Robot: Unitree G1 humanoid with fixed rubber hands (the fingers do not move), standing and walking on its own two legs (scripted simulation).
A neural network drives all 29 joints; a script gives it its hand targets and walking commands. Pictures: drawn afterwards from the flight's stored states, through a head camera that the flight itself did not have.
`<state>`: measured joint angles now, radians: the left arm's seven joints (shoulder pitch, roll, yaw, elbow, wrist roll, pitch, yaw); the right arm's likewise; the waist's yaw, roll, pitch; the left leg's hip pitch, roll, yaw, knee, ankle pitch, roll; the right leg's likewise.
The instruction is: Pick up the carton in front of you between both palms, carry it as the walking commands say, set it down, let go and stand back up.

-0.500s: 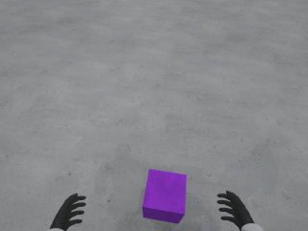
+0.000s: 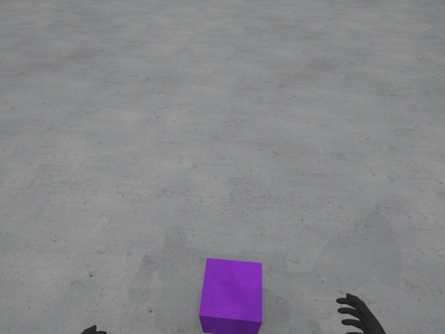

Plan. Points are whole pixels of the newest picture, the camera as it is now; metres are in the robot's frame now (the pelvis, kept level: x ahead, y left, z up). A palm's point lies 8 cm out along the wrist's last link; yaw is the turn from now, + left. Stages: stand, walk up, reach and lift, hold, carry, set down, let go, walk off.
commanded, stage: stand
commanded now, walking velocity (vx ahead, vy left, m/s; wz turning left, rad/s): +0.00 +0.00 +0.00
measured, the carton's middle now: (231, 298) +0.39 -0.04 -0.64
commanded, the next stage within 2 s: none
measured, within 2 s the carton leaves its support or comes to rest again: neither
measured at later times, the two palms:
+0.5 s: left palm out of the picture +0.14 +0.23 -0.12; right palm out of the picture +0.06 -0.29 -0.12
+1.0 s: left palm out of the picture +0.12 +0.24 -0.12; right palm out of the picture +0.00 -0.28 -0.13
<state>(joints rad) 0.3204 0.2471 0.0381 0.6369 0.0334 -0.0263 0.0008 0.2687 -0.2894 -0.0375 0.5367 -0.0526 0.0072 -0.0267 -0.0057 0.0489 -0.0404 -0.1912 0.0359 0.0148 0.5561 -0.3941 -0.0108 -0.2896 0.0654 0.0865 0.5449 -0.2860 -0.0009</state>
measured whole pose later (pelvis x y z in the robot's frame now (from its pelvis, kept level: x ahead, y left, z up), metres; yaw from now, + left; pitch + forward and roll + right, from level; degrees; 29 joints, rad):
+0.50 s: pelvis +0.03 -0.01 -0.02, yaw -6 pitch +5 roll +0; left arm 0.32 0.25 0.02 0.73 0.02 -0.02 0.03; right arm 0.37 -0.28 -0.01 0.68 -0.02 0.02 -0.06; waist -0.03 0.01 -0.08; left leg -0.22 0.07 0.11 0.67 -0.52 -0.03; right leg -0.40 0.12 0.16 0.75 -0.42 -0.03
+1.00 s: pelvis +0.02 -0.01 -0.02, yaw -8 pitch +2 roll +1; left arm 0.34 0.25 0.02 0.76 0.02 0.01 0.04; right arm 0.38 -0.29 -0.02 0.78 -0.03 0.05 -0.06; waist -0.03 0.00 -0.03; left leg -0.17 0.06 0.16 0.63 -0.49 -0.02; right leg -0.38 0.11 0.20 0.74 -0.38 -0.02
